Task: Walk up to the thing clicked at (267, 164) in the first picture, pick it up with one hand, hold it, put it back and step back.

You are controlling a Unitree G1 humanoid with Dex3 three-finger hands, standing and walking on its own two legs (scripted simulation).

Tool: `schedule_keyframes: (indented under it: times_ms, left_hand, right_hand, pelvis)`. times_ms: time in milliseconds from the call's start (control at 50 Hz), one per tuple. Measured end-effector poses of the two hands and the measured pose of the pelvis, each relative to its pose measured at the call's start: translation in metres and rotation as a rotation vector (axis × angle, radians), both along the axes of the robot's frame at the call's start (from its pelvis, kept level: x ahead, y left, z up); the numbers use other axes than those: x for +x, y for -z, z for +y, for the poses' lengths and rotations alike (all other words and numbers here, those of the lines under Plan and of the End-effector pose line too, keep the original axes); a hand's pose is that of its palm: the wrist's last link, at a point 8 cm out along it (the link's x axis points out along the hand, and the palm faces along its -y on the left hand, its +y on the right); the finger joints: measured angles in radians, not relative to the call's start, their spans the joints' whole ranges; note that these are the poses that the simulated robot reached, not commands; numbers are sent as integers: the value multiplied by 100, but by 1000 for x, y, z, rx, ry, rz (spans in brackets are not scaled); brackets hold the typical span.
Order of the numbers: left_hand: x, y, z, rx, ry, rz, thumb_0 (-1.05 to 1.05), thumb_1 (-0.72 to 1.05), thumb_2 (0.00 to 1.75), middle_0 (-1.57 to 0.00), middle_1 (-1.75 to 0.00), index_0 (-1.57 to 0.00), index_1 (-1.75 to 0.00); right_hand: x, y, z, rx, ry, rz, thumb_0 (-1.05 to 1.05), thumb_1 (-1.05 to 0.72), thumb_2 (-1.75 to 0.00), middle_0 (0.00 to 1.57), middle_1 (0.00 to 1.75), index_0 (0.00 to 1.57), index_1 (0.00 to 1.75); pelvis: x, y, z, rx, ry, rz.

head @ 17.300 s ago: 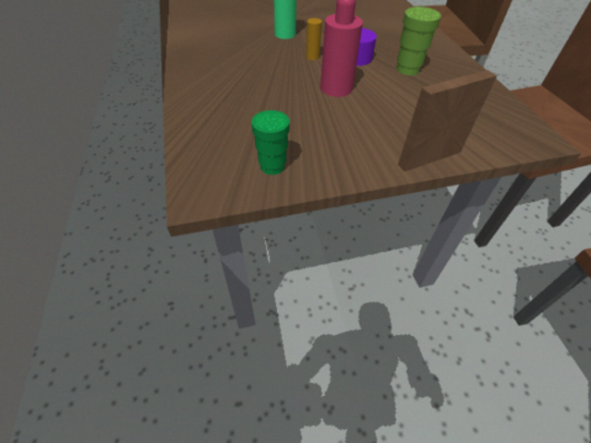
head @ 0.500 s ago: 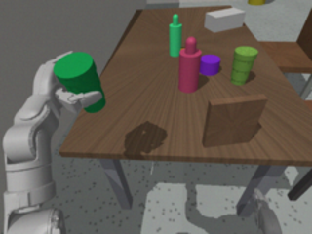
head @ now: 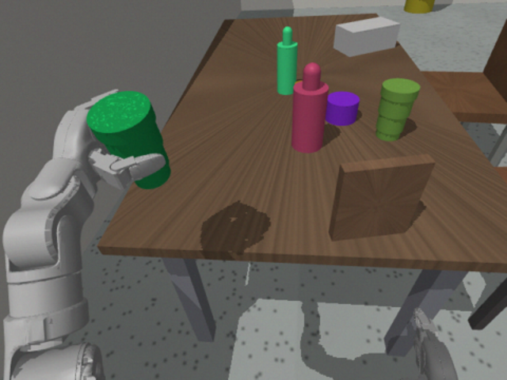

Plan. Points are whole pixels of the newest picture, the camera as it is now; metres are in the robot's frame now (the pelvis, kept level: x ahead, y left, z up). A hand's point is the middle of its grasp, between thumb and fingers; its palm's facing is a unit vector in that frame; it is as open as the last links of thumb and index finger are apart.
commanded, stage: hold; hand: left
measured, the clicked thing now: (137, 146) +0.33 +0.15 +0.26
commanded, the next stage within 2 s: crouch in 1.18 s
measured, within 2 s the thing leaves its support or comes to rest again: neither
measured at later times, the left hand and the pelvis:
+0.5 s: hand (137, 141) +0.34 +0.16 +0.26, palm faces +0.00 -1.00 -0.01, open 9.9 cm; pelvis +0.00 +0.00 +0.00, yaw +0 degrees
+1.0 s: hand (137, 135) +0.34 +0.16 +0.27, palm faces +0.02 -1.00 +0.00, open 9.9 cm; pelvis +0.00 +0.00 +0.00, yaw +0 degrees
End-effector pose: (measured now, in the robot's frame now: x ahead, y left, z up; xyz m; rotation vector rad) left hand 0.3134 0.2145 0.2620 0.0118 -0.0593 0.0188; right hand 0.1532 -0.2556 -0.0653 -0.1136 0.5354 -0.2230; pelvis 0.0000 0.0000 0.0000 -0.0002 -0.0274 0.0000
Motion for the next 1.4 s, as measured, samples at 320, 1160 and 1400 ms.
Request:
schedule_keyframes:
  times_ms: [320,1160,1400]
  left_hand:
    - [5,5,3,-8,-7,10,-3,-54,104,-82,-115,-84,-123]
    - [2,3,-2,7,7,19,-3,-55,105,-82,-115,-85,-122]
    - [1,3,-7,-12,0,-2,-2,-54,104,-82,-115,-85,-122]
  right_hand:
    - [-1,1,3,14,9,-1,-1,52,-5,5,5,5,5]
    - [0,-1,1,14,-3,-16,-1,51,-5,5,5,5,5]
    - [1,-2,-1,0,12,-28,-1,53,-5,5,5,5,5]
  pelvis:
    - [3,0,2,-1,4,7]
    - [1,0,0,0,3,1]
    - [-2,0,-1,1,1,0]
